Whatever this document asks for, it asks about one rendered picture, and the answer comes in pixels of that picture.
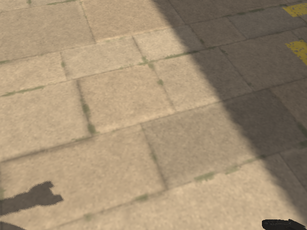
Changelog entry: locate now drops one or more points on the right robot hand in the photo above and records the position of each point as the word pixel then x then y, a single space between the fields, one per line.
pixel 281 224

